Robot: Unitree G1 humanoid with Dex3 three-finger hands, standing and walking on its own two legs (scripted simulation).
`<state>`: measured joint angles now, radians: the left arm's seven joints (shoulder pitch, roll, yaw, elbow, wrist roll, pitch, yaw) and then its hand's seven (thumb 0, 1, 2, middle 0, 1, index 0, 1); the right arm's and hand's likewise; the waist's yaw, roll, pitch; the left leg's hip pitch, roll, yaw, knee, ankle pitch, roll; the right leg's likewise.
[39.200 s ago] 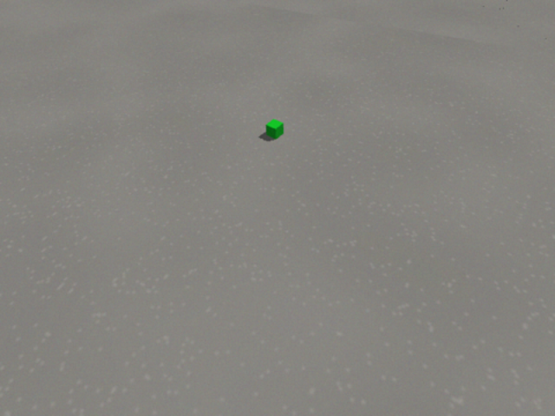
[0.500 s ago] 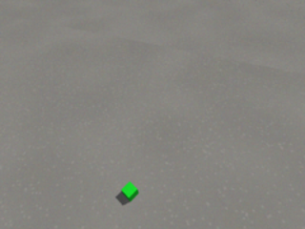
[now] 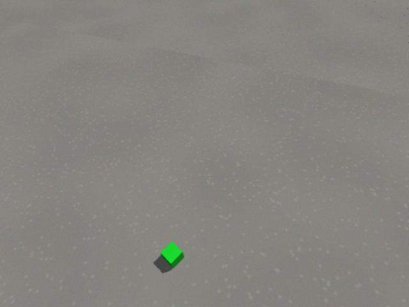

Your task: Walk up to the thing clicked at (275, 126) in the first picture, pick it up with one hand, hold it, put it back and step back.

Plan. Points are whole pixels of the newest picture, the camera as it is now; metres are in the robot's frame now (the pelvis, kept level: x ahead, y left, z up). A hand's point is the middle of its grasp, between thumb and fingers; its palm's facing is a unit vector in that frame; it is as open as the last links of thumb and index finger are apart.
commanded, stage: step back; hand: left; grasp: from above
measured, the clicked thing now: (172, 255) +0.48 +0.22 -0.74
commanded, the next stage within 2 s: none
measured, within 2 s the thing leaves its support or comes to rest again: neither
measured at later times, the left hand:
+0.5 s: hand out of the picture +0.05 +0.31 -0.18, palm faces -0.09 -0.93 -0.35, open 7.4 cm
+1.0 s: hand out of the picture -0.07 +0.29 -0.15, palm faces -0.03 -0.92 -0.40, open 7.4 cm
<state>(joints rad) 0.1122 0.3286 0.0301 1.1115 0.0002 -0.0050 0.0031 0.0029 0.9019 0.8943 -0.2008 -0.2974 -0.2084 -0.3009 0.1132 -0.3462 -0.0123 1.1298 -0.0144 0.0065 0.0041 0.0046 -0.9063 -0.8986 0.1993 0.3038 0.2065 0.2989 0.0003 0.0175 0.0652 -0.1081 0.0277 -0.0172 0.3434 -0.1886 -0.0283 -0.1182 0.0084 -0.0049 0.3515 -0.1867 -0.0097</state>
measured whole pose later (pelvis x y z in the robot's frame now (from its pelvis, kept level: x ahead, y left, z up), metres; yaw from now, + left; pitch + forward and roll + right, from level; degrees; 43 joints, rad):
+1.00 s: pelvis -0.21 +0.04 -0.02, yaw -2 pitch -2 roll +1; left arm 0.13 0.35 0.07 0.76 0.03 0.04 0.01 0.00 0.90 0.89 -0.20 -0.30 -0.21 -0.30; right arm 0.19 -0.42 -0.04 0.89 -0.01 0.04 -0.02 0.01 -0.91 -0.90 0.20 0.30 0.21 0.30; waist 0.01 0.01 0.17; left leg -0.32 -0.08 -0.08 0.92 -0.53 -0.03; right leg -0.34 -0.01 -0.01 0.60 -0.23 -0.03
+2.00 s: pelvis -0.56 +0.00 -0.02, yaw -2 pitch -2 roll -1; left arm 0.15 0.40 0.07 0.83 0.01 0.07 0.01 0.00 0.90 0.89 -0.20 -0.30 -0.21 -0.30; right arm 0.14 -0.37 -0.04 0.86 -0.05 0.04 -0.01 0.01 -0.90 -0.90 0.20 0.30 0.21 0.30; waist 0.02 0.00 0.16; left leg -0.35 0.04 -0.01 0.60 -0.20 0.01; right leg -0.37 0.06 0.09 1.04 -0.52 0.01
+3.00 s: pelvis -0.61 +0.00 -0.02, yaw +2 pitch -3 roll +1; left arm 0.16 0.37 0.04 0.99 0.01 -0.01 0.00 0.00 0.90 0.89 -0.20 -0.30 -0.21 -0.30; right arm 0.19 -0.38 -0.05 1.04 -0.04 0.00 0.00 0.01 -0.91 -0.90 0.20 0.30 0.21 0.30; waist 0.03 -0.01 0.10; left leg -0.29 0.00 -0.02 0.59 -0.23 -0.02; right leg -0.24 -0.05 -0.04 0.65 -0.35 0.01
